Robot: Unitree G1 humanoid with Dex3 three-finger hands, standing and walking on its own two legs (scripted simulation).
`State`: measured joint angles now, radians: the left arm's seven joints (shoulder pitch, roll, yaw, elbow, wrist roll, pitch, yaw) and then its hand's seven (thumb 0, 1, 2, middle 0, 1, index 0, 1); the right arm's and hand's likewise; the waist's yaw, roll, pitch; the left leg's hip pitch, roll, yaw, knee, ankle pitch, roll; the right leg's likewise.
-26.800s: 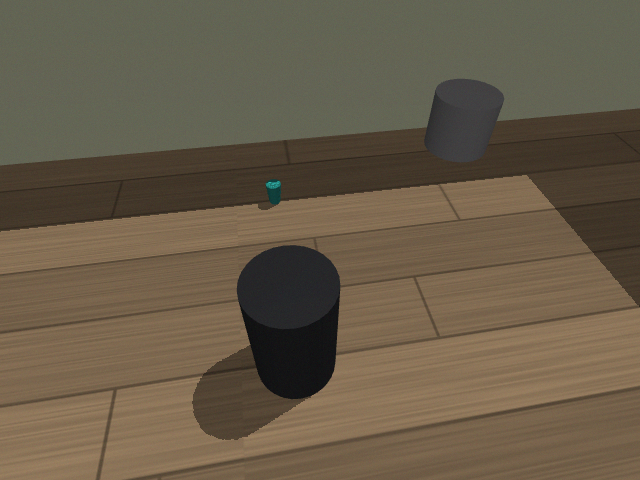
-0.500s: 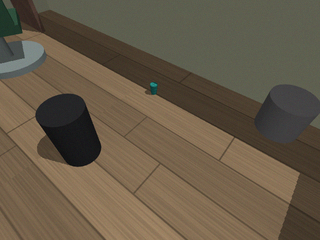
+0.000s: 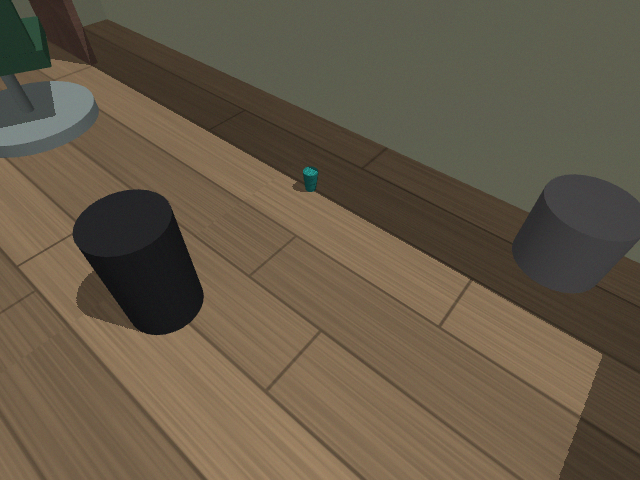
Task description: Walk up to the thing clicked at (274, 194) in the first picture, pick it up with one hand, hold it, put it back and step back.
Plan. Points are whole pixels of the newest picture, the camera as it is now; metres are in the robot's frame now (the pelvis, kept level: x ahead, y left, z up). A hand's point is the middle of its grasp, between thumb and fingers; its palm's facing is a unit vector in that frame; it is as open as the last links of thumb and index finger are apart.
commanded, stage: stand
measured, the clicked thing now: (310, 180) +1.48 +0.11 -0.72
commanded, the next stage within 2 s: none
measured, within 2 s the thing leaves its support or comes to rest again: neither
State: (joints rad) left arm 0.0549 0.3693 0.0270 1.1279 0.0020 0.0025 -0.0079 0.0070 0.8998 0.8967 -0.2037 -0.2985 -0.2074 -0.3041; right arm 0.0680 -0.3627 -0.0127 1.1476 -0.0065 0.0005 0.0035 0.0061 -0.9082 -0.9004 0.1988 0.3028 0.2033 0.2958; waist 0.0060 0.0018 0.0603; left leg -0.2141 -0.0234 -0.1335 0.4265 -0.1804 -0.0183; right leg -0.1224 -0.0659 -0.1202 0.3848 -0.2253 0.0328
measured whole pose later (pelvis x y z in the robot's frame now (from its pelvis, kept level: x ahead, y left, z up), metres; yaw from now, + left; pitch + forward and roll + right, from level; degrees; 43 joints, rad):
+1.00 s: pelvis +0.01 -0.01 +0.00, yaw -2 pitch -2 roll +0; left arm 0.17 0.28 0.02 1.15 0.01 0.00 0.01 0.01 0.90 0.90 -0.20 -0.30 -0.21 -0.30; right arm 0.15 -0.27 -0.01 1.16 -0.01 0.01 -0.01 0.01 -0.91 -0.90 0.20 0.30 0.20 0.30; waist 0.01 0.00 0.04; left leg -0.15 0.01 -0.10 0.36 -0.17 -0.04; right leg -0.09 -0.04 -0.09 0.35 -0.22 0.02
